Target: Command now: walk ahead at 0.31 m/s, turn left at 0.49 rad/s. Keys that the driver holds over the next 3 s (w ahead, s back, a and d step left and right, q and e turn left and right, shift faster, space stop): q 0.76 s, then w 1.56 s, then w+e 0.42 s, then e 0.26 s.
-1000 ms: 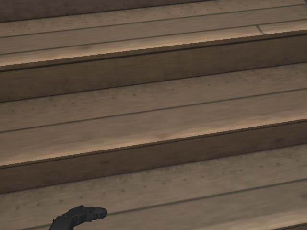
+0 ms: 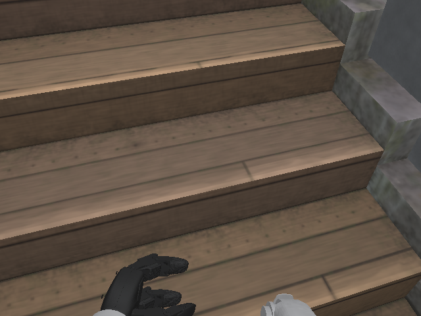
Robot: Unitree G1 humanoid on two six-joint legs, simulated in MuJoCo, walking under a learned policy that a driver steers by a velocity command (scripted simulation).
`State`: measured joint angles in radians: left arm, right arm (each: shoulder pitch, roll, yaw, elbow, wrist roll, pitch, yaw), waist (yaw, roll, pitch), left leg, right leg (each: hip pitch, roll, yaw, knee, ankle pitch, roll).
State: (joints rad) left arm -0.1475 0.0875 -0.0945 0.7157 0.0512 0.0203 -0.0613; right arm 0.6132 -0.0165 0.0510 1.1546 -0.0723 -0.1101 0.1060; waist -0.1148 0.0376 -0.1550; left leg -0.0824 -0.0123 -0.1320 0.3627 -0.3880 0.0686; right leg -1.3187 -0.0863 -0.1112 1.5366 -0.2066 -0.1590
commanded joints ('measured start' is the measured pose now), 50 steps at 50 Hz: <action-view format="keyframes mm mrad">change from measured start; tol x64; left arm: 1 -146 130 54 -135 -7 -8 -3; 50 503 338 188 9 -27 -128 23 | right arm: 1 -83 -319 -75 -130 90 -61 9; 50 -333 -203 -99 -454 42 102 -42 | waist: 1 172 170 31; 50 68 -169 -53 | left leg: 1 -229 199 -103 -69 1728 160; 5 -632 -97 -162 1335 239 -39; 8 -835 4 -60 1640 260 38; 29 132 343 -466 -13 877 376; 50 -527 -40 -75 481 70 51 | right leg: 1 682 156 -124 -380 -28 75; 5 1309 -378 1031 -1084 267 -331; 19 805 -123 -180 -1317 422 -4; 26 1337 -231 -84 -1018 271 0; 34 494 80 220 284 -249 189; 50 1338 -174 449 -1130 324 -148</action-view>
